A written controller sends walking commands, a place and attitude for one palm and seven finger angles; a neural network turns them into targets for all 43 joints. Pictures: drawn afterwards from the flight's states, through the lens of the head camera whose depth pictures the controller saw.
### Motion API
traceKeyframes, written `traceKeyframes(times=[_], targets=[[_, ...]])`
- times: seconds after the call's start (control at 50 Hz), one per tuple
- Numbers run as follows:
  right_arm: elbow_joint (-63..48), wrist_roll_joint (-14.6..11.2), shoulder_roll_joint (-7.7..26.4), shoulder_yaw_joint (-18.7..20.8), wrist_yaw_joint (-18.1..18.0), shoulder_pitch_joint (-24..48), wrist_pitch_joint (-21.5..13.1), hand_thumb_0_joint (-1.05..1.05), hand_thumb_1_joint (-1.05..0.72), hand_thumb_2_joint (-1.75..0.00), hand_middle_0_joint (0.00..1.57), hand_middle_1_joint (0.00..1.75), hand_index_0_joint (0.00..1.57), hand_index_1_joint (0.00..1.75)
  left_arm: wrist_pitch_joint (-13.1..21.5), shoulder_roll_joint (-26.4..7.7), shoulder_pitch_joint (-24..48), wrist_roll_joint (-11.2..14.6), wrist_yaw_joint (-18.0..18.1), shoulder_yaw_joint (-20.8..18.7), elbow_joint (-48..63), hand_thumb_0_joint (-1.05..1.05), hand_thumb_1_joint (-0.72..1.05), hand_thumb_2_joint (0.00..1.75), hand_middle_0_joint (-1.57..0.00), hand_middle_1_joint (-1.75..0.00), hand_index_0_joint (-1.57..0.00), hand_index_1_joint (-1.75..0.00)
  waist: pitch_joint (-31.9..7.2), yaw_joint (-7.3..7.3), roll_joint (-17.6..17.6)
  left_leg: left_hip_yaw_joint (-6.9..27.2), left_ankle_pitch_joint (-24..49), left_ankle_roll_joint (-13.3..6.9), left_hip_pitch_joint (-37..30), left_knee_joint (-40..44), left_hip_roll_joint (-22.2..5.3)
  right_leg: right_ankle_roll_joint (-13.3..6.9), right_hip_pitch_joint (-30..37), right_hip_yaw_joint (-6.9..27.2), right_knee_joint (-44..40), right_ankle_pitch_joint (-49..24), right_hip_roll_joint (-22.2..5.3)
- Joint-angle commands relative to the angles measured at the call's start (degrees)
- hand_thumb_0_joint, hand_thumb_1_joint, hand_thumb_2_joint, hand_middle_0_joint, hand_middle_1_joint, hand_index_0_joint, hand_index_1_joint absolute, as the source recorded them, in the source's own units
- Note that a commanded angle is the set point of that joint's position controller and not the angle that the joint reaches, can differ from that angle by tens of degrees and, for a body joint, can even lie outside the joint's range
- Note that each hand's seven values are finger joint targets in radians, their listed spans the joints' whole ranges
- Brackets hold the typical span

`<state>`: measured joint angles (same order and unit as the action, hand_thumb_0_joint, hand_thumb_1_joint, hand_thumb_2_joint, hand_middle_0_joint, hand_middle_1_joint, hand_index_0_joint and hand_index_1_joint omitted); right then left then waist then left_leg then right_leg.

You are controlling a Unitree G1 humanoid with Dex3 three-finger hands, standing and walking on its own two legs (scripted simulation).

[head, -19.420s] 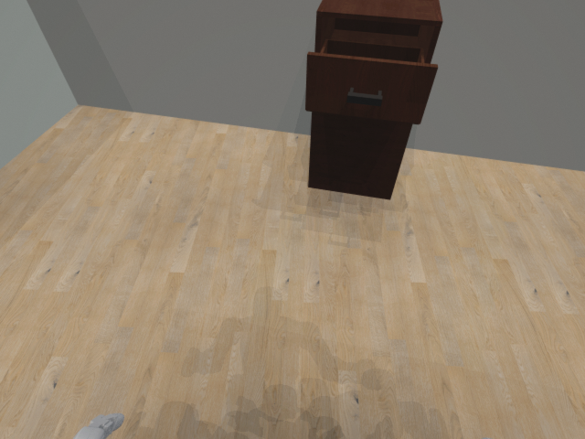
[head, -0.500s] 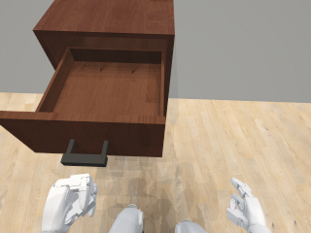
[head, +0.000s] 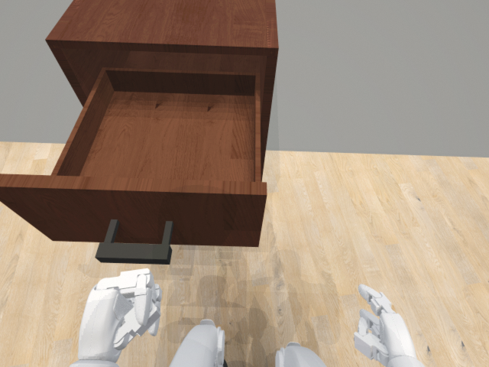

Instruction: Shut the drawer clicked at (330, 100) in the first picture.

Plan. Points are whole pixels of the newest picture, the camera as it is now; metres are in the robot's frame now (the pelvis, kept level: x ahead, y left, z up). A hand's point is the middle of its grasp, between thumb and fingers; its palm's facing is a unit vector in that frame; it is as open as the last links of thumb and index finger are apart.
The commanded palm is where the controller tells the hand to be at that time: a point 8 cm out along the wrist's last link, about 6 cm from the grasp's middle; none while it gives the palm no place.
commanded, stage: bring the fist close to the handle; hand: left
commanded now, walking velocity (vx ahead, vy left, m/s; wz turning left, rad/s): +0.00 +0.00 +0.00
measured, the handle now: (138, 240) +0.29 +0.18 +0.05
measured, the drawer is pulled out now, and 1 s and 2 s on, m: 0.30 0.24 0.11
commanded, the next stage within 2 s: push the drawer shut in 0.02 s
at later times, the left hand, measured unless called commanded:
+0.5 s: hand (159, 293) +0.22 +0.13 +0.05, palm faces +0.01 -1.00 -0.03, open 3.1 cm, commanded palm +0.21 +0.19 +0.05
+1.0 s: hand (162, 254) +0.28 +0.14 +0.04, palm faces -0.02 -1.00 -0.04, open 2.9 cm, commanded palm +0.28 +0.20 +0.05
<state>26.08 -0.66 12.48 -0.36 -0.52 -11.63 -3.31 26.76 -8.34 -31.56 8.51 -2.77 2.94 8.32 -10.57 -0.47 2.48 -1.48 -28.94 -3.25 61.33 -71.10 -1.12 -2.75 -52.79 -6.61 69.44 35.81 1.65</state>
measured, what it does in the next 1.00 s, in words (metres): stands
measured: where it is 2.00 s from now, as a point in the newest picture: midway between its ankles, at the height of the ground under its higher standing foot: outside the picture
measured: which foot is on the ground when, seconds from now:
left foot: down 0.00-1.00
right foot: down 0.00-1.00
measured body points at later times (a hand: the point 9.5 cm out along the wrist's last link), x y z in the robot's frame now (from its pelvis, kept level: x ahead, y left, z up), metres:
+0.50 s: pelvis +0.00 -0.01 +0.00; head +0.08 +0.00 +0.44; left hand +0.21 +0.19 +0.05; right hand +0.19 -0.24 -0.09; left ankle +0.05 +0.08 -0.63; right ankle -0.02 -0.10 -0.63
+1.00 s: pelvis -0.02 -0.01 +0.00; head +0.06 +0.00 +0.45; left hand +0.27 +0.20 +0.05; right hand +0.15 -0.25 -0.09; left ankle +0.05 +0.08 -0.63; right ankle -0.02 -0.10 -0.63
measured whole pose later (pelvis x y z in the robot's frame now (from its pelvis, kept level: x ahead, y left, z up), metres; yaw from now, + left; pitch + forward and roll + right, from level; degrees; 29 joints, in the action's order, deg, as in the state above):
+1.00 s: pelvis -0.02 -0.01 +0.00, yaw +0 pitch +18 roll -3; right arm 32.3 -1.1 14.3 -2.1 -1.8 -11.2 -4.4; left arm 23.9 -12.7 -4.3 10.3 -3.8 -1.1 -11.5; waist -9.1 -1.5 2.7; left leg -0.3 -26.1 -2.6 61.0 -69.2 -1.4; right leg -3.4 -52.4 -7.7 67.6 33.3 2.1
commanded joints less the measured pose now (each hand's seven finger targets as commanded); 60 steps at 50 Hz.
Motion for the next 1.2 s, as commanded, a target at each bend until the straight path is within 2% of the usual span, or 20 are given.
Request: traceKeyframes(times=[0.0,0.06,0.08,0.1,0.2,0.22,0.24,0.26,0.36,0.42,0.5,0.56,0.7,0.88,0.96,1.04,1.06,1.08,1.1,1.18], targets=[[-9.3,0.1,6.4,3.1,-0.3,2.5,-3.0,0.0,-0.9,-0.9,0.2,0.3,0.2,0.3,4.8,-3.4,-1.9,0.0,0.1,-0.9,15.1,0.0,0.9,0.9,-1.4,-1.6,-1.4,-1.6,-14.3,-0.53,0.9,6.0,14.4,1.5,-19.0,10.0,-0.4,0.7,2.1,3.5,-9.7,-15.6,0.3],[-8.8,0.1,6.2,3.4,-0.3,2.8,-2.4,0.0,-0.9,-0.9,0.2,0.3,0.2,0.3,4.6,-5.2,-4.4,-0.1,1.2,-4.0,14.1,0.0,0.9,0.9,-1.4,-1.6,-1.4,-1.6,-13.9,0.28,0.2,5.8,15.4,1.6,-18.6,10.0,-0.4,0.6,2.9,3.5,-9.8,-16.6,0.6],[-9.0,0.1,5.9,3.1,-0.1,2.9,-2.3,0.0,-0.9,-0.9,0.2,0.3,0.2,0.3,4.4,-3.1,-4.5,0.0,1.2,-2.3,13.6,0.0,0.9,0.9,-1.4,-1.6,-1.4,-1.6,-13.0,-0.14,0.1,5.6,15.3,1.6,-18.3,10.1,-0.2,0.6,3.0,3.4,-9.8,-16.9,0.6],[-9.0,0.0,6.0,3.3,-0.1,2.9,-2.0,0.0,-0.9,-0.9,0.2,0.3,0.2,0.3,4.1,-3.7,-4.8,-0.1,1.3,-3.1,12.5,0.0,0.9,0.9,-1.4,-1.6,-1.4,-1.6,-12.1,-0.16,-0.6,5.7,14.3,1.7,-17.5,10.2,-0.3,0.7,2.6,3.3,-9.9,-16.2,0.6],[-8.7,0.2,6.8,2.8,-0.4,2.6,-2.3,0.0,-0.9,-0.9,0.2,0.3,0.2,0.3,4.1,-2.6,2.3,-0.3,0.4,-0.7,11.0,0.0,0.9,0.9,-1.4,-1.6,-1.4,-1.6,-9.7,-2.57,-2.1,5.8,10.1,1.3,-14.8,8.9,-0.2,1.0,0.5,4.0,-10.6,-13.4,0.5],[-8.6,0.2,7.0,2.9,-0.5,2.6,-2.4,0.0,-0.9,-0.9,0.2,0.3,0.2,0.3,4.3,-3.6,2.6,-0.2,0.2,-1.9,10.7,0.0,0.9,0.9,-1.4,-1.6,-1.4,-1.6,-10.1,-2.09,-2.0,5.8,9.2,1.4,-14.5,8.9,-0.2,0.9,0.6,4.2,-10.7,-12.4,0.5],[-8.7,0.2,7.1,2.7,-0.6,2.5,-2.5,0.0,-0.9,-0.9,0.2,0.3,0.2,0.3,4.4,-3.6,4.0,0.1,-0.1,-1.7,10.9,0.0,0.9,0.9,-1.4,-1.6,-1.4,-1.6,-10.4,-2.42,-2.3,5.6,8.8,1.2,-14.2,8.6,-0.1,1.0,0.9,4.6,-11.1,-12.1,0.4],[-8.2,0.3,7.2,2.7,-0.9,2.4,-2.4,0.0,-0.9,-0.9,0.2,0.3,0.2,0.3,4.3,-5.6,5.0,-0.1,0.1,-3.6,10.4,0.0,0.9,0.9,-1.4,-1.6,-1.4,-1.6,-10.4,-2.12,-2.2,5.6,8.8,1.2,-13.8,8.4,-0.2,0.9,1.1,4.9,-11.1,-11.9,0.5],[-7.7,0.3,7.3,2.5,-0.9,1.8,-2.6,0.0,-0.9,-0.9,0.2,0.3,0.2,0.3,4.0,-7.2,8.5,0.6,0.6,-5.9,10.8,0.0,0.9,0.9,-1.4,-1.6,-1.4,-1.6,-14.2,-1.09,1.6,5.2,12.2,1.3,-16.7,8.7,-0.1,0.6,3.0,5.1,-11.0,-14.9,0.4],[-7.9,0.2,7.6,2.2,-0.6,1.9,-2.6,0.0,-0.9,-0.9,0.2,0.3,0.2,0.3,2.7,-5.3,11.6,1.1,0.7,-4.0,10.3,0.0,0.9,0.9,-1.4,-1.6,-1.4,-1.6,-13.8,-2.08,1.7,5.3,12.3,1.2,-17.6,9.2,-0.1,0.9,2.7,4.7,-11.4,-15.4,0.3],[-6.3,0.4,8.2,2.1,-1.0,1.4,-3.0,0.0,-0.9,-0.9,0.2,0.3,0.2,0.3,2.5,-6.2,16.5,1.3,1.3,-4.9,7.5,0.0,0.9,0.9,-1.4,-1.6,-1.4,-1.6,-12.5,-3.37,-1.2,5.5,10.6,1.0,-15.7,8.5,-0.2,1.2,1.9,5.0,-12.1,-14.1,0.4],[-5.0,0.5,8.5,1.9,-1.4,1.7,-3.4,0.0,-0.9,-0.9,0.2,0.3,0.2,0.3,3.7,-7.5,23.7,1.3,0.9,-5.3,6.1,0.0,0.9,0.9,-1.4,-1.6,-1.4,-1.6,-11.5,-4.08,-1.1,5.3,8.2,0.8,-13.2,7.3,-0.1,1.2,1.2,6.3,-12.6,-10.9,0.2],[-3.3,0.0,9.1,1.9,-1.6,2.1,-4.2,0.0,-0.9,-0.9,0.2,0.3,0.2,0.3,3.5,-9.1,31.5,2.2,0.0,-7.0,2.5,0.0,0.9,0.9,-1.4,-1.6,-1.4,-1.6,-15.0,-3.59,1.0,5.2,6.9,0.8,-15.3,8.3,0.0,1.2,1.8,6.9,-13.6,-8.8,-0.1],[-1.5,-0.3,9.4,1.5,-1.8,2.2,-3.9,0.0,-0.9,-0.9,0.2,0.3,0.2,0.3,0.6,-9.4,40.5,2.6,0.3,-8.0,-5.2,0.0,0.9,0.9,-1.4,-1.6,-1.4,-1.6,-13.8,-3.91,0.0,5.2,5.4,0.9,-15.9,10.2,-0.1,1.4,2.6,7.0,-15.5,-7.3,-0.2],[-0.8,-0.3,9.7,1.5,-1.7,1.8,-3.7,0.0,-0.9,-0.9,0.2,0.3,0.2,0.3,1.0,-10.0,44.6,2.7,0.5,-9.0,-8.5,0.0,0.9,0.9,-1.4,-1.6,-1.4,-1.6,-13.6,-3.92,-0.8,5.4,5.5,0.9,-16.3,11.1,-0.1,1.4,2.6,6.4,-15.4,-7.7,-0.1],[-0.5,-0.2,9.8,1.5,-1.4,1.7,-3.4,0.0,-0.9,-0.9,0.2,0.3,0.2,0.3,1.3,-9.1,48.5,2.5,0.7,-8.6,-11.6,0.0,0.9,0.9,-1.4,-1.6,-1.4,-1.6,-13.6,-4.01,0.6,5.5,4.9,1.1,-17.9,11.8,0.0,1.4,1.6,6.1,-15.4,-7.7,-0.2],[-0.2,-0.2,10.1,1.6,-1.4,1.3,-3.3,0.0,-0.9,-0.9,0.2,0.3,0.2,0.3,1.4,-10.5,49.0,2.3,1.0,-10.0,-12.4,0.0,0.9,0.9,-1.4,-1.6,-1.4,-1.6,-13.8,-3.79,0.4,5.7,5.4,1.1,-18.1,12.1,-0.1,1.3,1.5,5.8,-15.1,-8.3,0.0],[-0.3,-0.1,9.9,1.7,-1.3,1.4,-3.2,0.0,-0.9,-0.9,0.2,0.3,0.2,0.3,1.5,-9.0,49.2,2.3,0.9,-8.8,-13.1,0.0,0.9,0.9,-1.4,-1.6,-1.4,-1.6,-14.6,-3.94,0.2,5.6,5.8,1.1,-18.7,12.0,0.0,1.4,1.7,5.9,-15.1,-8.7,-0.1],[-0.2,-0.1,10.1,1.8,-1.2,1.1,-3.0,0.0,-0.9,-0.9,0.2,0.3,0.2,0.3,1.5,-10.2,50.1,2.2,1.1,-10.0,-13.9,0.0,0.9,0.9,-1.4,-1.6,-1.4,-1.6,-14.3,-3.69,0.3,5.6,5.9,1.3,-18.8,12.3,-0.1,1.3,1.5,5.7,-15.1,-8.9,-0.1],[0.4,0.1,10.5,2.1,-0.9,0.3,-2.5,0.0,-0.9,-0.9,0.2,0.3,0.2,0.3,1.9,-9.1,52.2,1.5,1.6,-9.2,-15.3,0.0,0.9,0.9,-1.4,-1.6,-1.4,-1.6,-16.1,-3.77,1.4,6.6,8.5,1.6,-22.5,13.0,-0.4,1.1,0.1,4.5,-14.0,-11.2,0.0]])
